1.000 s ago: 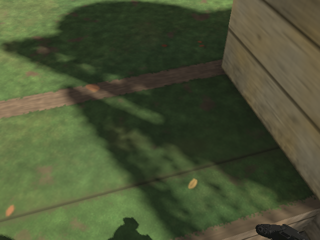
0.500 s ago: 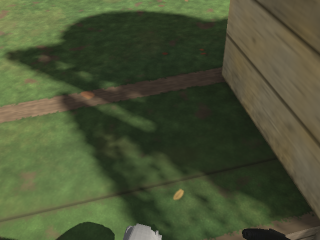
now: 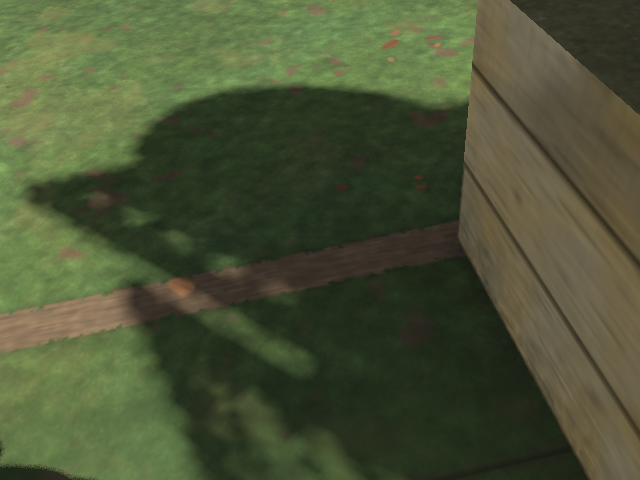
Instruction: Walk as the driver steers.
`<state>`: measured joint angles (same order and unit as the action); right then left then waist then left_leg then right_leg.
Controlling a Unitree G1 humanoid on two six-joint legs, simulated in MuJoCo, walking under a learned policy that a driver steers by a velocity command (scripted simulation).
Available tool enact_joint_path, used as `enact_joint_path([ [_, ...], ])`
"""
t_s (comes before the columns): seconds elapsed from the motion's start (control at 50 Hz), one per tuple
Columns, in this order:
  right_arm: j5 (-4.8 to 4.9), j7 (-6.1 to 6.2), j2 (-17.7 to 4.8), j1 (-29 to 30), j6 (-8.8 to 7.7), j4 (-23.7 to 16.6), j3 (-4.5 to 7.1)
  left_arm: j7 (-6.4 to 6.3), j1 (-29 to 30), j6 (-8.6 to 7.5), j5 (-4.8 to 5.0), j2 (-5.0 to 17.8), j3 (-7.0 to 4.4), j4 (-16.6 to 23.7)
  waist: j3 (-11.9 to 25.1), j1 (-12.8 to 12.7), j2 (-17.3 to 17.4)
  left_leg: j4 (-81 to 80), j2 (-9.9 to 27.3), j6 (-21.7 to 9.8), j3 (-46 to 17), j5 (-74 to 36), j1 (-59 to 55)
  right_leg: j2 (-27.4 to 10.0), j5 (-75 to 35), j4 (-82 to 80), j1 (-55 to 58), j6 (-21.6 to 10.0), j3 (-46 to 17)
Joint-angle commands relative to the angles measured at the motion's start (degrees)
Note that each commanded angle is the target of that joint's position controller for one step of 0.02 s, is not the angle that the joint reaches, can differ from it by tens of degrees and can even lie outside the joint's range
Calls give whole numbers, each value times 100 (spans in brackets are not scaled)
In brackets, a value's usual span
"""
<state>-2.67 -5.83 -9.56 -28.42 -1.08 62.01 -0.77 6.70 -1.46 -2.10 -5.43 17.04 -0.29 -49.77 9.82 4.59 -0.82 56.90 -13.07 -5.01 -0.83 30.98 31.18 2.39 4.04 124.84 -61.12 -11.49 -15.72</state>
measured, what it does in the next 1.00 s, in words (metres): climbs, turning left: right foot 0.19 m higher, then left foot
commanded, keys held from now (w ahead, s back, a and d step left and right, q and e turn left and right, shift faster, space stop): w+q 0.94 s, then w+e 0.06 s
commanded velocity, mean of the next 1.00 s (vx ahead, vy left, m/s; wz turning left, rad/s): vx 0.50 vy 0.00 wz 0.58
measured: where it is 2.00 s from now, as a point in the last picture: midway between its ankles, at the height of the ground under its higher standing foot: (226, 277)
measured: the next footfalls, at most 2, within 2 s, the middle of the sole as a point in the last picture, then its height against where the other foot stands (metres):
right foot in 0.20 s outside the picture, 0.19 m higher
left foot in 0.94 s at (281, 478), level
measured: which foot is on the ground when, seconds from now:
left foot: down 0.00-0.24, up 0.26-0.92, down 0.94-1.00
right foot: up 0.00-0.18, down 0.20-0.98, up 1.00-1.00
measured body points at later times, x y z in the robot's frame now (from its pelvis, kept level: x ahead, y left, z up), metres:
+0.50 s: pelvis +0.23 -0.13 +0.23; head +0.21 -0.16 +0.68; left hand +0.10 +0.09 +0.08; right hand +0.44 -0.32 +0.10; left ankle +0.25 +0.03 -0.29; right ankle +0.25 -0.21 -0.48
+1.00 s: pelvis +0.48 -0.01 +0.23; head +0.48 -0.05 +0.68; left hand +0.31 +0.17 +0.10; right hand +0.75 -0.11 +0.12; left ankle +0.47 +0.08 -0.48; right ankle +0.28 -0.24 -0.41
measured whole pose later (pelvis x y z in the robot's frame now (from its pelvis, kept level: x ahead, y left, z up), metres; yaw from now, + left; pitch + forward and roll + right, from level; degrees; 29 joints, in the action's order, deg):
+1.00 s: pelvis +0.48 -0.01 +0.23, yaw +34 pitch +2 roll +2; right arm -0.5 -2.2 -13.7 -5.7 -5.5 50.5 2.8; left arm 1.4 -25.0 -5.9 -7.8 10.4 0.0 -61.6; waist 6.6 -1.4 2.7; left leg 41.6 -5.0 -6.6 3.6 17.3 27.1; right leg -7.1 23.5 44.8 5.2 4.8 14.2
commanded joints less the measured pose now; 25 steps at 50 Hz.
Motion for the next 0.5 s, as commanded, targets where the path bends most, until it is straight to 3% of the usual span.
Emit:
enact_joint_path([
  [0.02, -78, -2, -43, 2010, -683, -416, -22, -492, 160, -128, 234, -298, 177, 580, -1523, -1005, -472, -3388, 876, -619, -1677, -560, 1734, -482, 850, -660, -572, 25, 1008],
  [0.04, -128, 107, -170, 1525, -769, -320, -18, -404, 854, -88, 294, -230, 212, 925, -1332, -648, 177, -3479, 870, -611, -1633, -1357, 2010, -468, 1543, 230, -283, 140, 1182],
  [0.06, -287, 208, -254, 634, -779, 178, -70, -392, 1584, -73, 223, -128, 244, 1362, -1010, -427, 142, -3364, 946, -444, -1755, -1451, 1428, -552, 2082, -13, -654, 93, 996],
  [0.08, -374, 266, -257, -69, -731, 387, -76, -415, 1948, -41, 169, -1, 246, 1579, -868, -146, 508, -3268, 1180, -437, -2001, -1495, 658, -490, 2777, -101, -1139, -100, 706],
  [0.1, -316, 220, -238, -868, -706, 665, -130, -414, 2288, 46, -126, 42, 273, 1766, -135, -59, 59, -3018, 1428, -501, -2494, -1444, -569, -731, 2179, -1473, -1542, -161, 706],
  [0.12, -154, 208, -240, -644, -729, 377, -117, -484, 1985, 36, -67, -154, 288, 1726, 31, -178, 293, -3064, 1540, -525, -2368, -1766, -806, -822, 2077, -2320, -1252, -21, 1001],
  [0.14, 163, 77, -435, 542, -679, -181, -11, -379, 2350, 88, -45, -451, 411, 1863, -90, -555, 161, -3974, 1508, -730, -1760, -1473, 1034, -788, 2829, -3980, 986, 231, 1952],
  [0.16, 373, -16, -676, -220, -668, 136, 43, -353, 3178, 191, 60, -798, 550, 2256, -310, -249, 822, -4701, 1899, -952, -2594, -1153, 2033, -701, 3954, -4143, 1973, 783, 1865],
  [0.18, 488, -22, -655, -129, -768, -58, -42, -277, 2482, 129, 109, -865, 466, 1924, -427, -473, 1218, -4607, 2270, -1111, -2509, -3046, 1118, -447, 3657, -3678, 1902, 698, 2382],
  [0.2, 545, -15, -830, 236, -821, -281, -1, -239, 1629, 70, 66, -516, 322, 1599, -184, -838, 1096, -4006, 2364, -1014, -2308, -5379, -156, -201, 3500, -4650, 1815, 600, 2354],
  [0.22, 383, -89, -1073, 643, -839, -588, 53, -359, 611, -167, 229, 154, 105, 1035, 550, -934, 708, -2578, 1848, -687, -1513, -8783, -62, -187, 1715, -5144, 3231, 328, 1698],
  [0.24, 174, -71, -730, 554, -872, -726, 28, -513, -749, -184, 96, 511, -60, 614, 1621, -1344, -521, -836, 1317, -277, -1555, -8061, 1162, -936, 1220, -6592, 5341, -368, -524],
  [0.26, -15, -115, -161, 721, -789, -725, -58, -594, -1578, -89, -107, 785, -125, 237, 1984, -1527, -1971, 942, 749, -51, -1310, -3554, 2294, -2008, 2673, -8575, 5949, -797, -3120],
  [0.28, 37, -139, -364, 703, -631, -416, 133, -628, -2233, -123, 80, 793, -149, -50, 1540, -1778, -1835, 4179, 829, 48, -1770, -3093, 2546, -2230, 4214, -9460, 5201, -787, -4339],
  [0.3, 89, -77, -218, 702, -634, -355, 142, -609, -2191, -306, 237, 968, -191, -628, 69, -1424, -1658, 4892, 998, -66, -1445, -2997, 3554, -1909, 5461, -9469, 4585, -496, -3455],
  [0.32, 67, -28, -208, 650, -602, -189, 94, -589, -1507, -303, 286, 731, -175, -813, -277, -1016, -1088, 5363, 1088, -178, -1220, -3186, 3609, -1905, 4582, -9212, 4152, -463, -2452],
  [0.34, -80, 43, -290, 951, -560, -290, 97, -579, -942, -320, 280, 33, -24, -799, -316, -756, -286, 5494, 1186, -209, -1379, -3129, 3437, -2000, 4093, -9277, 3899, -459, -2062],
  [0.36, -131, 8, -184, 1325, -461, -514, -8, -703, -726, -346, 227, -536, 90, -841, -300, -498, -76, 5365, 1349, -252, -1288, -3053, 3435, -1905, 3660, -9279, 3909, -319, -1452],
  [0.38, -147, -18, -139, 1514, -411, -504, -61, -764, -497, -321, 299, -981, 184, -845, -247, -283, -236, 5689, 1490, -352, -1247, -2730, 3499, -1857, 3464, -9441, 3702, -211, -1335],
  [0.4, -60, -32, -89, 1545, -366, -454, -132, -831, -333, -289, 268, -1142, 193, -861, -327, -204, 38, 5510, 1414, -496, -1258, -2602, 3763, -1769, 3104, -9549, 3732, -54, -799],
  [0.42, 30, -37, -36, 1643, -340, -369, -162, -845, -349, -375, 191, -1236, 231, -970, -536, -150, 66, 5370, 1368, -614, -1235, -2790, 3973, -1637, 2576, -9689, 3826, 30, -365],
  [0.44, 85, -82, -163, 2027, -345, -626, -175, -809, -665, -462, 69, -1205, 273, -1181, -364, -138, 447, 4864, 1569, -676, -987, -3167, 3923, -1647, 1926, -9901, 3893, 250, 274],
  [0.46, 140, -34, -267, 2072, -340, -786, -141, -824, -503, -638, 141, -1293, 320, -1058, -444, -81, 494, 4203, 1690, -522, -927, -3294, 3445, -1595, 1472, -10248, 3594, 308, 796],
  [0.48, 196, -152, -493, 2364, -279, -932, -98, -837, -710, -667, 114, -954, 267, -990, -536, -273, 323, 3923, 1723, -260, -547, -2918, 3156, -1651, 1241, -10704, 3651, 277, 1365],
  [0.5, 230, -245, -783, 2410, -240, -897, -19, -845, -875, -692, 162, -872, 297, -1025, -622, -326, 82, 4012, 1655, -154, -588, -2809, 3134, -1677, 1024, -10870, 3823, 197, 1569],
])
Velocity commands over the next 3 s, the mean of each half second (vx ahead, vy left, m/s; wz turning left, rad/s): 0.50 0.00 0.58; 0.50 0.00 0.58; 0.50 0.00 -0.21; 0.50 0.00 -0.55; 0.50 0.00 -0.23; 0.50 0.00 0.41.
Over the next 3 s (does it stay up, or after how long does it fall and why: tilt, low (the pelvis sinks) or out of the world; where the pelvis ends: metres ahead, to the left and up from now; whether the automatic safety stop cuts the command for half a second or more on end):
stays up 1.50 0.30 0.26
